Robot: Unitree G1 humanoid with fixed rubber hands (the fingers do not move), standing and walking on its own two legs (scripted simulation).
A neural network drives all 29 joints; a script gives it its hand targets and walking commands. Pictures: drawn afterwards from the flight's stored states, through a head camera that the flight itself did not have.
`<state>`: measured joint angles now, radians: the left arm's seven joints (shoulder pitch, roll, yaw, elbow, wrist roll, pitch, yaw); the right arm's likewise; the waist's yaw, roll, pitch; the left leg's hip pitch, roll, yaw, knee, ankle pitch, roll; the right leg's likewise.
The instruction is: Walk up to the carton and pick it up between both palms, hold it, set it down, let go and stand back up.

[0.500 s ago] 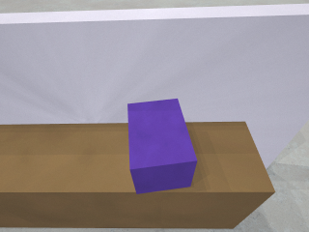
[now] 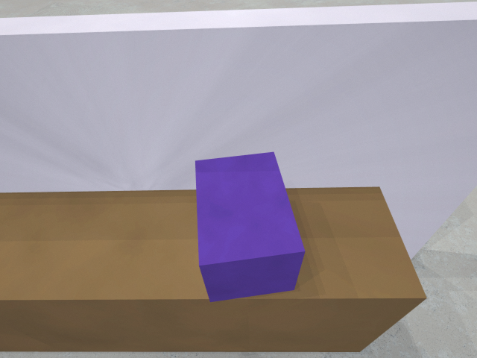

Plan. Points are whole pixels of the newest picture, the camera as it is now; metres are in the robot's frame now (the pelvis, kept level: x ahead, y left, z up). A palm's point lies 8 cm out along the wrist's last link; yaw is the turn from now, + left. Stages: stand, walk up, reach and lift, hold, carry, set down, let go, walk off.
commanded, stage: stand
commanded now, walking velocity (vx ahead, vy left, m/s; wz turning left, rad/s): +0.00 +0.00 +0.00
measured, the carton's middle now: (243, 223) +0.46 +0.04 -0.13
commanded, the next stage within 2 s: none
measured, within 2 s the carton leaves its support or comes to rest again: neither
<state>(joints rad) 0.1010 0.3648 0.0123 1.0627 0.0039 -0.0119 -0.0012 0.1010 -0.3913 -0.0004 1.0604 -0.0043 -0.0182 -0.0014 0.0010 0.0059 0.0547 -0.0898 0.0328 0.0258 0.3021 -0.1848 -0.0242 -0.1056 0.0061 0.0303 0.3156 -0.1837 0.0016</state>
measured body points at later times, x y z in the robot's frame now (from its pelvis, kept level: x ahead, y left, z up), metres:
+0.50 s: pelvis -0.01 +0.00 +0.00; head +0.00 -0.01 +0.45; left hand +0.09 +0.31 -0.12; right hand +0.07 -0.32 -0.13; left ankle -0.01 +0.13 -0.75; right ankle -0.01 -0.12 -0.75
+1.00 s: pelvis -0.01 +0.00 +0.00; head +0.01 -0.01 +0.45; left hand +0.08 +0.31 -0.12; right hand +0.07 -0.32 -0.13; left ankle -0.01 +0.13 -0.75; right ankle -0.01 -0.12 -0.75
